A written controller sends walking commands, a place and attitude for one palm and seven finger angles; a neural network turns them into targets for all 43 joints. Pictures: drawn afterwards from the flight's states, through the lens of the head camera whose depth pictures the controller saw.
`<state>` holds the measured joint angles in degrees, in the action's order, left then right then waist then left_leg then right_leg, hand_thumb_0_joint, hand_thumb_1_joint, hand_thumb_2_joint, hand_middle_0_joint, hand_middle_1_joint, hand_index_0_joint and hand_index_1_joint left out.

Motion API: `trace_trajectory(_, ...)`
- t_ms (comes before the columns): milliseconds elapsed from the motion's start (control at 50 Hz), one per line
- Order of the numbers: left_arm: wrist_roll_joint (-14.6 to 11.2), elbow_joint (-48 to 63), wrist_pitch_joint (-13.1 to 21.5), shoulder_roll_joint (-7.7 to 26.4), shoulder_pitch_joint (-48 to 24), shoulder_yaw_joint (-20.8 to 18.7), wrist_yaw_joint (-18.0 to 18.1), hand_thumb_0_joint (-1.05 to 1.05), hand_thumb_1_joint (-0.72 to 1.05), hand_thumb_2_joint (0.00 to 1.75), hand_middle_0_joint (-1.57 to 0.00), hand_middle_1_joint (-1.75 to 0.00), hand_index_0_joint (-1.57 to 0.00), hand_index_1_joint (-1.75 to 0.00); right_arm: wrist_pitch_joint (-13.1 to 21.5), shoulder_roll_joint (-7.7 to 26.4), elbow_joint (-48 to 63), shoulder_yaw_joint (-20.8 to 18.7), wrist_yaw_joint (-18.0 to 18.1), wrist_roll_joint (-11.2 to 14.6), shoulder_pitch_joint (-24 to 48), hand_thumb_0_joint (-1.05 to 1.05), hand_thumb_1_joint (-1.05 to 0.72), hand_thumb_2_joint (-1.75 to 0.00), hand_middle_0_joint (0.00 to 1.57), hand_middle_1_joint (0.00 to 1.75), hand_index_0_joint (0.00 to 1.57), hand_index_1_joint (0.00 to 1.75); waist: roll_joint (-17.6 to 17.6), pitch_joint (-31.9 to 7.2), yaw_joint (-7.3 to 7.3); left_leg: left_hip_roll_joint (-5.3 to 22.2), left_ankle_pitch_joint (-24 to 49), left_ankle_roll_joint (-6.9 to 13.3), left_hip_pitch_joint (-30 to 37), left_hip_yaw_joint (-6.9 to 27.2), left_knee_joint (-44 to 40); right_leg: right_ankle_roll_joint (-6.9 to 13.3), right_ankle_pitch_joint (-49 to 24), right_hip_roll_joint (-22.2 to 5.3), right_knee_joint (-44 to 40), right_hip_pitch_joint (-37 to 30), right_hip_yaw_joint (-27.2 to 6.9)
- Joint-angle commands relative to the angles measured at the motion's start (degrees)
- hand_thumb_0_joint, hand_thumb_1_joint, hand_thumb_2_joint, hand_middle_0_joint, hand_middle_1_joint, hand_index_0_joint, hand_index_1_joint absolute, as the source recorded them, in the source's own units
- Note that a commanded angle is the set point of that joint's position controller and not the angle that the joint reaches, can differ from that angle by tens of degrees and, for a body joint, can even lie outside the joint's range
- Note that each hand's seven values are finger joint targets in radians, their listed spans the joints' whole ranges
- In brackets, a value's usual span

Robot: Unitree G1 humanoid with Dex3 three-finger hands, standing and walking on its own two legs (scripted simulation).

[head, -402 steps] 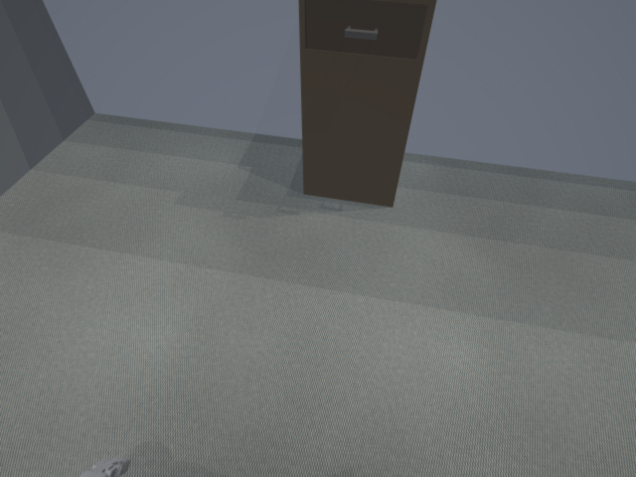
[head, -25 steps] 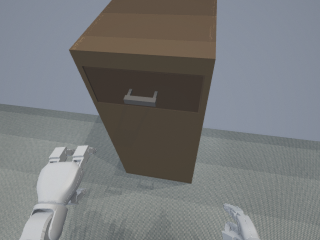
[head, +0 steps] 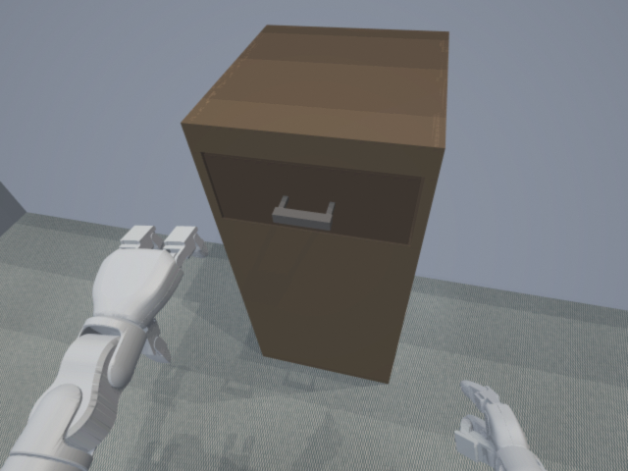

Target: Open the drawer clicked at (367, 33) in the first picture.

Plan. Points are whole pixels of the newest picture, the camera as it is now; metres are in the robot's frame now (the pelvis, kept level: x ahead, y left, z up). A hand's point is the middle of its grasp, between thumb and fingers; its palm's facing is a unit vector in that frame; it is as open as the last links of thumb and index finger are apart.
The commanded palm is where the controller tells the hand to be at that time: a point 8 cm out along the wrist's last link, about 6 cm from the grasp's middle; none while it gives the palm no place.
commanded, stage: raise the hand with hooked fingers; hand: left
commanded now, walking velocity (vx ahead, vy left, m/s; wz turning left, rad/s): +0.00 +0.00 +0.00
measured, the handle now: (305, 211) +0.53 +0.10 +0.00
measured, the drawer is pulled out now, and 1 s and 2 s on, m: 0.00 0.00 0.00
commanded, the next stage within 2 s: move the hooked fingers above the handle in 0.60 s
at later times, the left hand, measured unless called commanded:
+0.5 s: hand (162, 276) +0.29 +0.23 +0.11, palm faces +0.03 -0.06 -1.00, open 13.8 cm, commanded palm +0.27 +0.24 +0.17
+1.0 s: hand (192, 268) +0.32 +0.21 +0.10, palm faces +0.01 -0.05 -1.00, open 13.8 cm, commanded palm +0.31 +0.22 +0.16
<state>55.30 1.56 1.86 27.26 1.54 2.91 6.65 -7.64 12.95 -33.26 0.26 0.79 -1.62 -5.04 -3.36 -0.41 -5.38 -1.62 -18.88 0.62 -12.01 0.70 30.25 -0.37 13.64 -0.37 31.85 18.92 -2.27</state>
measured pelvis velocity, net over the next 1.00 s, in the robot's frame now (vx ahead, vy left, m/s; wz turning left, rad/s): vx -0.02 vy -0.01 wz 0.02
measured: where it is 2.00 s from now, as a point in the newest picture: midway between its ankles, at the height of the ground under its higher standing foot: outside the picture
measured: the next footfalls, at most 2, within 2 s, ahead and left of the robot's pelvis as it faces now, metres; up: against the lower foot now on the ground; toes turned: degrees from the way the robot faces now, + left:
none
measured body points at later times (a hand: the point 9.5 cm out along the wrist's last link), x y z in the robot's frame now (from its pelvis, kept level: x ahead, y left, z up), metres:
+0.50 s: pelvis -0.01 +0.00 +0.01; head +0.02 -0.03 +0.46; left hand +0.29 +0.24 +0.16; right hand +0.16 -0.24 -0.11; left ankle -0.03 +0.11 -0.73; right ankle +0.03 -0.12 -0.73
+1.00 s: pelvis -0.02 -0.01 +0.01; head +0.01 -0.03 +0.45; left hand +0.31 +0.21 +0.15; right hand +0.17 -0.22 -0.11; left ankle -0.03 +0.11 -0.73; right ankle +0.03 -0.12 -0.73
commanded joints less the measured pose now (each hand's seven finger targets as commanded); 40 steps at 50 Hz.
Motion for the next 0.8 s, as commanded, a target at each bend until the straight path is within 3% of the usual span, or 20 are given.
trace_trajectory(0, -0.9, 9.8, -0.1, 13.1, -18.8, -7.7, -1.3, 0.0, -0.5, 0.3, -0.3, -1.2, -0.3, -1.2, 1.6, 6.5, 7.4, -1.9, 0.6, 0.4, 5.0, 0.0, -0.9, -0.9, 0.2, 0.3, 0.2, 0.3, 1.1, -11.0, 0.73, 0.3, 16.4, 0.2, -1.1, -1.6, -6.9, 3.0, -10.8, 0.4, -5.5, -12.6, 1.2)
trace_trajectory(80, -1.9, 9.1, 1.2, 14.0, -22.3, -7.9, -3.9, 0.0, -0.5, 0.3, -0.3, -1.2, -0.3, -1.2, 1.4, 6.6, 6.8, -1.8, 0.6, 0.4, 4.5, 0.0, -0.9, -0.9, 0.2, 0.3, 0.2, 0.3, 0.0, -12.4, 0.97, 0.3, 20.0, -0.1, 0.5, -1.3, -7.4, 3.0, -13.5, 0.6, -6.0, -14.1, 1.8)
trace_trajectory(180, -3.4, 6.6, 2.8, 16.0, -27.3, -8.9, -6.3, 0.0, -0.5, 0.3, -0.3, -1.2, -0.3, -1.2, 1.4, 7.0, 6.4, -1.9, 0.7, 0.8, 3.8, 0.0, -0.9, -0.9, 0.2, 0.3, 0.2, 0.3, 1.6, -12.3, 1.16, 0.2, 19.0, 0.1, 0.2, -1.5, -8.6, 2.7, -13.0, 0.4, -7.4, -15.2, 2.0)
trace_trajectory(280, -4.9, 5.7, 4.6, 15.4, -21.8, -9.8, -8.1, 0.0, -0.5, 0.3, -0.3, -1.2, -0.3, -1.2, 1.3, 7.8, 7.2, -2.6, -0.1, 1.0, 3.0, 0.0, -0.9, -0.9, 0.2, 0.3, 0.2, 0.3, 2.7, -12.4, -0.07, 0.1, 21.2, 0.0, -1.0, -1.6, -9.0, 2.8, -15.1, 0.3, -7.2, -16.5, 2.1)
trace_trajectory(400, -4.9, 9.6, 7.5, 17.1, -22.2, -12.6, -5.4, 0.0, -0.5, 0.3, -0.3, -1.2, -0.3, -1.2, 1.6, 8.0, 7.3, -3.3, -0.4, 0.8, 2.4, 0.0, -0.9, -0.9, 0.2, 0.3, 0.2, 0.3, 1.7, -14.7, -0.58, -0.1, 20.7, 0.0, -0.9, -1.4, -8.8, 2.8, -14.3, 0.2, -6.9, -16.3, 1.8)
trace_trajectory(500, -4.2, 8.2, 7.1, 17.0, -23.5, -12.6, -2.4, 0.0, -0.5, 0.3, -0.3, -1.2, -0.3, -1.2, 1.7, 7.8, 6.5, -3.5, -0.2, 1.2, 2.4, 0.0, -0.9, -0.9, 0.2, 0.3, 0.2, 0.3, 0.6, -13.5, -0.29, -0.1, 17.4, 0.0, -1.5, -1.5, -9.4, 2.8, -10.5, 0.2, -7.4, -14.6, 1.8)
trace_trajectory(540, -4.0, 9.1, 6.6, 17.1, -24.2, -12.6, -1.8, 0.0, -0.5, 0.3, -0.3, -1.2, -0.3, -1.2, 1.7, 7.9, 6.5, -3.7, -0.2, 1.3, 2.9, 0.0, -0.9, -0.9, 0.2, 0.3, 0.2, 0.3, 0.0, -15.0, -0.14, -0.1, 17.7, 0.0, -0.7, -1.5, -9.1, 2.8, -10.6, 0.4, -7.4, -14.8, 1.5)
trace_trajectory(640, -3.9, 6.3, 4.5, 15.4, -23.3, -9.8, -3.3, 0.0, -0.5, 0.3, -0.3, -1.2, -0.3, -1.2, 1.4, 7.9, 6.3, -3.3, 0.1, 1.6, 3.6, 0.0, -0.9, -0.9, 0.2, 0.3, 0.2, 0.3, 1.8, -12.5, 0.57, -0.2, 15.0, 0.4, -1.4, -2.0, -9.6, 2.6, -8.4, 0.4, -8.4, -13.9, 1.6)
trace_trajectory(700, -3.7, 5.7, 4.7, 15.5, -24.3, -9.1, -4.2, 0.0, -0.5, 0.3, -0.3, -1.2, -0.3, -1.2, 1.2, 7.7, 6.2, -3.0, 0.4, 1.4, 3.4, 0.0, -0.9, -0.9, 0.2, 0.3, 0.2, 0.3, 2.5, -11.8, 0.7, -0.2, 14.2, 0.5, -1.6, -2.2, -9.7, 2.5, -7.8, 0.2, -8.7, -13.8, 1.7)
trace_trajectory(760, -3.8, 4.7, 5.6, 12.7, -29.0, -5.8, -4.6, 0.0, -0.5, 0.3, -0.3, -1.2, -0.3, -1.2, 1.7, 7.4, 6.2, -2.8, 0.7, 1.3, 2.9, 0.0, -0.9, -0.9, 0.2, 0.3, 0.2, 0.3, 3.0, -10.9, 1.75, -0.2, 12.3, 0.5, -1.3, -2.1, -9.7, 2.3, -5.5, 0.2, -9.3, -11.8, 2.1)
trace_trajectory(780, -3.5, 2.5, 5.8, 13.7, -29.5, -6.7, -4.4, 0.0, -0.5, 0.3, -0.3, -1.2, -0.3, -1.2, 1.7, 7.4, 5.7, -2.9, 0.9, 1.4, 2.4, 0.0, -0.9, -0.9, 0.2, 0.3, 0.2, 0.3, 3.8, -10.2, 1.82, -0.2, 11.3, 0.5, -1.8, -2.2, -9.8, 2.2, -4.5, 0.3, -9.5, -11.3, 2.1)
